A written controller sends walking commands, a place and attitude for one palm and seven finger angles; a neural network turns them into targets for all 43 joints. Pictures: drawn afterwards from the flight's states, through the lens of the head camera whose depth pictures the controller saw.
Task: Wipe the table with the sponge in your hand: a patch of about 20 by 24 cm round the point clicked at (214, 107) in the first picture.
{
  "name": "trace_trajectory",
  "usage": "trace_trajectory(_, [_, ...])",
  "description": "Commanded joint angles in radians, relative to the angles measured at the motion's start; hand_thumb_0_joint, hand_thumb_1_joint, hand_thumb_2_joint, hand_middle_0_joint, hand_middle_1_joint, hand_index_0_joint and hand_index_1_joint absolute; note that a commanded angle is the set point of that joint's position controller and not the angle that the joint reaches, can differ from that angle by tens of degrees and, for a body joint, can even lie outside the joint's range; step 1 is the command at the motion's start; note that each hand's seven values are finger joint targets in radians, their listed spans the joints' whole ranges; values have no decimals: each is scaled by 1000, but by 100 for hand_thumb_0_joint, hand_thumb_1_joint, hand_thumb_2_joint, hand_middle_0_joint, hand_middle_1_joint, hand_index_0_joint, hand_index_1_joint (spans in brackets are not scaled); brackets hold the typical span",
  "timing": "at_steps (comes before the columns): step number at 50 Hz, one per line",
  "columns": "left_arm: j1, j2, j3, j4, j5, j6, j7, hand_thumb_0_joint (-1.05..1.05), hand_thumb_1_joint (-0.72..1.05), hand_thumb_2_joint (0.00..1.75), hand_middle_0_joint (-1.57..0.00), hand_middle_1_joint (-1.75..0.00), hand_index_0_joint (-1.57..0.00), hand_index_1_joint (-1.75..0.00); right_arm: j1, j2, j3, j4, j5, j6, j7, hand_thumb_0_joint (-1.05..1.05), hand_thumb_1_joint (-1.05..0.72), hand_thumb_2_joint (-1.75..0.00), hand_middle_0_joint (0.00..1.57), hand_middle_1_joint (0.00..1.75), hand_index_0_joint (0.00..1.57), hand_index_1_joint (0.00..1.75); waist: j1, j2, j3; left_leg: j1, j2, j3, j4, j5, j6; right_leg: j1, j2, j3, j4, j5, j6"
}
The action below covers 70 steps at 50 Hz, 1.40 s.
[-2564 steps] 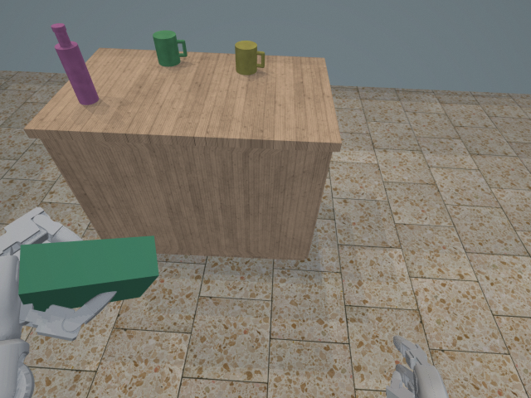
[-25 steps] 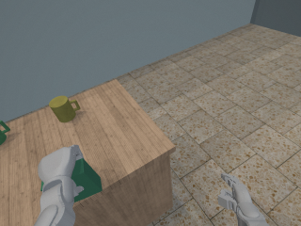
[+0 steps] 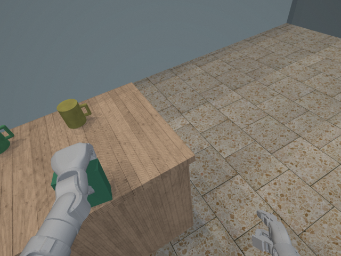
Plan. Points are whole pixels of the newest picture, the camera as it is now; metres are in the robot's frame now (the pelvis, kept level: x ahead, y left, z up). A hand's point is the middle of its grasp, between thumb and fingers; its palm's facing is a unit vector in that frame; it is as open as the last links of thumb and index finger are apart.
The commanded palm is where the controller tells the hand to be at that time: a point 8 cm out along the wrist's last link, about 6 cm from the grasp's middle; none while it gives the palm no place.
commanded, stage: wipe forward along the middle lane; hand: left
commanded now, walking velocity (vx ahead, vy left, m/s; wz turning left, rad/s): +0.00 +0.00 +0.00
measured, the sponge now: (87, 191) +0.28 +0.27 -0.01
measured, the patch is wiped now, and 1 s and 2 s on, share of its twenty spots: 0.90 0.90 0.90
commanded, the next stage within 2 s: bring the hand home and regain balance in 0.42 s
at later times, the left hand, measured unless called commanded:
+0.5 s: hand (78, 162) +0.32 +0.28 +0.06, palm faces -0.16 +0.02 -0.99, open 9.1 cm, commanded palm +0.31 +0.33 +0.08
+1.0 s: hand (130, 179) +0.23 +0.09 +0.15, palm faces +0.50 -0.67 -0.55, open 8.8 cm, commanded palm +0.18 +0.10 +0.18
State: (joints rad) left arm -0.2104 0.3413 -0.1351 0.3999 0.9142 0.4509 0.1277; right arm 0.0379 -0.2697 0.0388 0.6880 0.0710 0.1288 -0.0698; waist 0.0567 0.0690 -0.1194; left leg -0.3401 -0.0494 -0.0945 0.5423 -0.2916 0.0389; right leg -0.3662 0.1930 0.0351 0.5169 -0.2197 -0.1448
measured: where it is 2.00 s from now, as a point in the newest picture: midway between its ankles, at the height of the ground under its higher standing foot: outside the picture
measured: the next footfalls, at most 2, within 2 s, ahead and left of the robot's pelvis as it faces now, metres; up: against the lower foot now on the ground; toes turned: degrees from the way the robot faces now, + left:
right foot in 0.74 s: +0.03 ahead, -0.23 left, +0.00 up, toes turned +8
left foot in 1.02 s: +0.04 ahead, -0.18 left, +0.00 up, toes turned +15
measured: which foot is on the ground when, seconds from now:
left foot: down 0.00-0.16, up 0.18-1.00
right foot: down 0.00-0.62, up 0.64-0.72, down 0.74-0.98, up 1.00-1.00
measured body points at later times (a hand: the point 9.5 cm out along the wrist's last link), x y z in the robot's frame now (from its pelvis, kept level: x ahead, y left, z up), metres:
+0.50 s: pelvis -0.02 -0.09 -0.01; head +0.00 -0.16 +0.43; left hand +0.33 +0.27 +0.12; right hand +0.09 -0.36 -0.16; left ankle +0.09 +0.15 -0.66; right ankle +0.01 +0.01 -0.73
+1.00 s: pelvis +0.02 -0.22 -0.01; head +0.11 -0.28 +0.43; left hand +0.20 +0.12 +0.18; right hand +0.15 -0.45 -0.17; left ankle -0.01 -0.15 -0.71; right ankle +0.01 -0.25 -0.70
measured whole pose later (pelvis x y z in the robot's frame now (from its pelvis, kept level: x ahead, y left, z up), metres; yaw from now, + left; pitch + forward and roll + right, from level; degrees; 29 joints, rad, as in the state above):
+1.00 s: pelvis +0.02 -0.22 -0.01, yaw +6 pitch +0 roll +3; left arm 0.41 0.36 0.53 -0.24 -0.16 -0.15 0.10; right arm 0.23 -0.24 -0.06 0.58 0.04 0.12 -0.03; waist -0.05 0.11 0.20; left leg -0.33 -0.08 0.14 0.79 -0.33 0.03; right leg -0.42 0.08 -0.05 0.94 -0.27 0.10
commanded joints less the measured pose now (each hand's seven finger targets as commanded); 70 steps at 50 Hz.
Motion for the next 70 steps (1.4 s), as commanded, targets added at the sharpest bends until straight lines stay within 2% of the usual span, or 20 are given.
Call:
trace_trajectory(1, [-236, 322, 141, 69, 65, 1, 68, 0, 10, 130, -120, -160, -120, -160, -138, -108, -34, -153, 3, -46, -7, 0, -90, -90, 20, 30, 20, 30, -8, -154, -125, -200, -34, 19, 0, -13, 2, 231, -209, 318, -137, -5, 179])
trace_trajectory(26, [-564, 907, 509, 466, -36, -324, 28, 0, 10, 130, -120, -160, -120, -160, 106, -194, -65, -126, -14, -121, -8, 0, -90, -90, 20, 30, 20, 30, -138, -68, -167, -729, -16, -74, 593, -321, -105, 303, -424, 662, 28, 82, 282])
trace_trajectory(27, [-949, 602, 496, -110, -800, -425, -12, 0, 10, 130, -120, -160, -120, -160, 138, -68, -143, -185, 13, -131, -1, 0, -90, -90, 20, 30, 20, 30, -158, -48, -248, -217, -61, 148, 647, -192, -68, 236, -319, 290, -120, 345, 552])
trace_trajectory(30, [-465, 556, 519, -97, -922, -420, -50, 0, 10, 130, -120, -160, -120, -160, 148, -127, -168, -214, 14, -203, 36, 0, -90, -90, 20, 30, 20, 30, -203, -43, -215, 187, 78, 226, 391, -237, 27, 0, -187, 113, 495, 921, 689])
trace_trajectory(31, [-274, 502, 577, -147, -968, -401, -47, 0, 10, 130, -120, -160, -120, -160, 93, -164, -191, -253, 0, -203, 45, 0, -90, -90, 20, 30, 20, 30, -204, 304, -250, 136, 340, -90, 174, -120, 178, -182, -112, 181, 1078, 400, 584])
trace_trajectory(32, [-20, 512, 669, -194, -1005, -405, -31, 0, 10, 130, -120, -160, -120, -160, 35, -151, -185, -353, -71, -166, 67, 0, -90, -90, 20, 30, 20, 30, -118, 708, -174, -413, 609, -579, 129, 39, 318, -128, -183, 606, 1663, -735, 253])
trace_trajectory(33, [55, 542, 719, -300, -980, -468, -28, 0, 10, 130, -120, -160, -120, -160, 6, -139, -181, -300, -114, -134, 47, 0, -90, -90, 20, 30, 20, 30, -34, 543, 8, -713, 629, -693, 204, 119, 273, -22, -383, 874, 1545, -873, -266])
trace_trajectory(34, [49, 558, 736, -434, -960, -548, -52, 0, 10, 130, -120, -160, -120, -160, 101, -110, -130, -170, -104, -113, 38, 0, -90, -90, 20, 30, 20, 30, 2, 93, 42, -509, 422, -324, 281, 310, 52, 24, -372, 666, 606, -773, -511])
trace_trajectory(35, [102, 625, 931, -561, -1029, -573, -52, 0, 10, 130, -120, -160, -120, -160, 178, -180, -158, -220, -101, -146, 69, 0, -90, -90, 20, 30, 20, 30, 86, -348, 27, -425, 255, -74, 610, -57, -318, 36, -440, 500, -147, -199, -129])
trace_trajectory(36, [374, 793, 1166, -430, -1013, -564, -20, 0, 10, 130, -120, -160, -120, -160, 350, -198, -193, -257, -113, -132, 58, 0, -90, -90, 20, 30, 20, 30, 81, -904, -100, -604, 91, -137, 892, -328, -426, 187, -318, 357, -86, 269, 258])
trace_trajectory(37, [535, 549, 963, -292, -1021, -574, -56, 0, 10, 130, -120, -160, -120, -160, 296, -139, -188, -281, -66, -127, 57, 0, -90, -90, 20, 30, 20, 30, 13, -1024, -43, -520, 9, -104, 1105, -191, -193, 176, -256, 234, -93, 772, 995])
trace_trajectory(39, [539, 400, 767, -261, -1099, -499, -119, 0, 10, 130, -120, -160, -120, -160, 177, -134, -244, -336, 0, -123, 38, 0, -90, -90, 20, 30, 20, 30, -65, -1022, 76, -445, -44, 42, 1177, -319, -27, 34, -288, 95, -62, 692, 369])
trace_trajectory(40, [362, 469, 856, -513, -1099, -553, -92, 0, 10, 130, -120, -160, -120, -160, 177, -152, -215, -339, 0, -116, 34, 0, -90, -90, 20, 30, 20, 30, -61, -920, 96, -491, -4, -33, 1141, -265, -115, 65, -312, 190, 14, 730, 272])
trace_trajectory(48, [546, 340, 869, -1006, -1078, -730, 17, 0, 10, 130, -120, -160, -120, -160, 99, -74, -162, -304, -31, -105, 15, 0, -90, -90, 20, 30, 20, 30, -89, -354, -155, 93, -43, 299, -69, -99, 30, 374, -203, -40, 375, 1428, 492])
trace_trajectory(49, [552, 273, 785, -1067, -1077, -713, 32, 0, 10, 130, -120, -160, -120, -160, 89, -90, -134, -295, -47, -126, 23, 0, -90, -90, 20, 30, 20, 30, -160, 52, -207, 440, 114, 146, -245, 371, 115, 113, -171, -52, 793, 1010, 444])
trace_trajectory(50, [483, 199, 686, -1219, -1062, -715, 56, 0, 10, 130, -120, -160, -120, -160, 16, -87, -114, -350, -77, -138, 42, 0, -90, -90, 20, 30, 20, 30, -130, 516, -303, 600, 387, -219, -34, 830, 225, -231, -165, 152, 1180, -246, 274])
trace_trajectory(54, [440, 15, 445, -1208, -981, -649, 36, 0, 10, 130, -120, -160, -120, -160, 191, -95, -146, -277, -3, -269, 45, 0, -90, -90, 20, 30, 20, 30, -64, 126, 32, 289, 305, -66, -154, 347, 126, -469, -249, 5, 796, -147, 192])
trace_trajectory(65, [411, 113, 506, -1113, -967, -670, 9, 0, 10, 130, -120, -160, -120, -160, 130, -56, -89, -248, -36, -300, -25, 0, -90, -90, 20, 30, 20, 30, -46, 233, 63, 22, 153, 95, -5, 26, 15, 75, -165, -170, -64, -1, 238])
trace_trajectory(68, [324, 169, 490, -1094, -966, -647, -13, 0, 10, 130, -120, -160, -120, -160, 109, -47, -84, -248, -55, -262, -19, 0, -90, -90, 20, 30, 20, 30, -90, -207, -3, -56, 62, 125, 316, -141, -39, 145, -420, 215, -163, 341, 120])
trace_trajectory(70, [275, 251, 559, -1130, -967, -635, 7, 0, 10, 130, -120, -160, -120, -160, 71, -26, -54, -247, -69, -264, -5, 0, -90, -90, 20, 30, 20, 30, -79, -191, -34, -30, 57, 104, 388, -202, -21, 120, -510, 287, -210, 316, 80])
